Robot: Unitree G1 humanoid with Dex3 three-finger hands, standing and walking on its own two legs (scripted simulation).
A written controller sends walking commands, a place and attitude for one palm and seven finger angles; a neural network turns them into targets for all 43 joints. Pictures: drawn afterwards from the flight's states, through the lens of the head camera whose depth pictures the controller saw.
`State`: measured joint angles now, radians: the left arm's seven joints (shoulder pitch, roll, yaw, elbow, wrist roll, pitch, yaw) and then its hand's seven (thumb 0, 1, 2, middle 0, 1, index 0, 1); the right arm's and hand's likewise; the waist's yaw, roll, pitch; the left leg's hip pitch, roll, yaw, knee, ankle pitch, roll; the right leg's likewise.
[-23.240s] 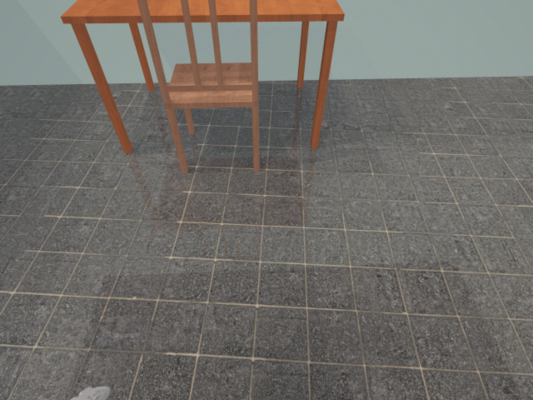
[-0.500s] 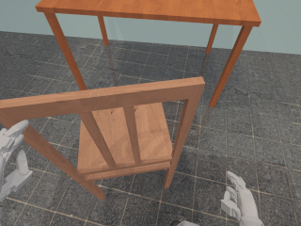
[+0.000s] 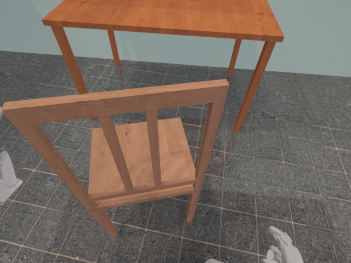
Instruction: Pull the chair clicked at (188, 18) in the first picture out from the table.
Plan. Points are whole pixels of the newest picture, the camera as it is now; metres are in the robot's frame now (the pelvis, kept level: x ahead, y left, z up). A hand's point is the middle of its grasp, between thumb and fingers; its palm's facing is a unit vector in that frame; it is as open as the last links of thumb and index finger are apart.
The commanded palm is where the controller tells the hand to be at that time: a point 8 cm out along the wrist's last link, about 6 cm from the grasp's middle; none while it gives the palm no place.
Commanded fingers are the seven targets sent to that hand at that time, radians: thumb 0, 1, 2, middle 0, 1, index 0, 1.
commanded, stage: step back with the hand held close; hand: left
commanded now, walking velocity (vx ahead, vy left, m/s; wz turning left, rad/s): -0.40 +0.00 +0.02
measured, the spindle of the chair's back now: (119, 160) +0.38 +0.18 -0.04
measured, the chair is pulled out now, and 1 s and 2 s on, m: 0.57 0.57 0.57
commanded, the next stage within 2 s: stop stepping back and stand still in 0.86 s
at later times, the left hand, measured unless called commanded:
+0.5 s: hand out of the picture +0.15 +0.28 +0.18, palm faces +0.52 -0.64 -0.57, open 7.4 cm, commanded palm +0.08 +0.30 +0.19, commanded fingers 0.00 0.90 0.90 -0.20 -0.30 -0.20 -0.30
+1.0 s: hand out of the picture +0.09 +0.22 +0.18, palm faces +0.39 -0.76 -0.52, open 7.4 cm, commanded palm +0.02 +0.28 +0.19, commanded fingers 0.00 0.90 0.90 -0.20 -0.30 -0.20 -0.30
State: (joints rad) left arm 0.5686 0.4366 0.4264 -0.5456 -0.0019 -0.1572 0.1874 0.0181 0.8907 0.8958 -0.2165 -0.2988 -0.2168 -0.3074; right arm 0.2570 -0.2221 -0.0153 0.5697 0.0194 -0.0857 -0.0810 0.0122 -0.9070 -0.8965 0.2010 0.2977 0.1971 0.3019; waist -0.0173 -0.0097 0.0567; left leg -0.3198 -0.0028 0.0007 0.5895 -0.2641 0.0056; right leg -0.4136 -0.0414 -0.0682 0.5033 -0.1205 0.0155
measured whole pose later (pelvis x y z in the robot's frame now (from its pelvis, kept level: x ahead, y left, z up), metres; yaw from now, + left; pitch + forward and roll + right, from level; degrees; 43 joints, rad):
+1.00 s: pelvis -0.12 -0.03 -0.01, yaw +1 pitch +0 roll -3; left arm 0.51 0.44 0.46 -0.56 -0.03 -0.32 0.13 0.02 0.89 0.90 -0.21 -0.30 -0.21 -0.31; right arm 0.17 -0.18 -0.02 0.65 0.00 -0.20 -0.04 0.01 -0.91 -0.90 0.20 0.30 0.20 0.30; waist 0.00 0.05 0.10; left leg -0.53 0.14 0.01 0.62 -0.21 -0.03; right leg -0.28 0.02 -0.08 0.60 -0.31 0.01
